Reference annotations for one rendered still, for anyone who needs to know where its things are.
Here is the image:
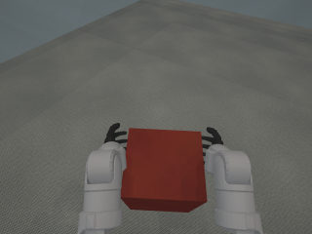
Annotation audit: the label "right robot forearm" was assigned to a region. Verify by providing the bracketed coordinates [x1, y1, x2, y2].
[204, 143, 263, 234]

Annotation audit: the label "robot left hand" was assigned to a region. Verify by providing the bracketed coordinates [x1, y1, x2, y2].
[104, 123, 128, 150]

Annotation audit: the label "robot right hand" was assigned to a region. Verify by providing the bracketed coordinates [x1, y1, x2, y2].
[201, 127, 223, 165]

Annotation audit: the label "carton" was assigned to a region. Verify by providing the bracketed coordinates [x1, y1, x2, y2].
[120, 128, 208, 213]

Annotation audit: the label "left robot forearm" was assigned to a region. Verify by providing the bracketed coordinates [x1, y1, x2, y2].
[77, 141, 127, 234]

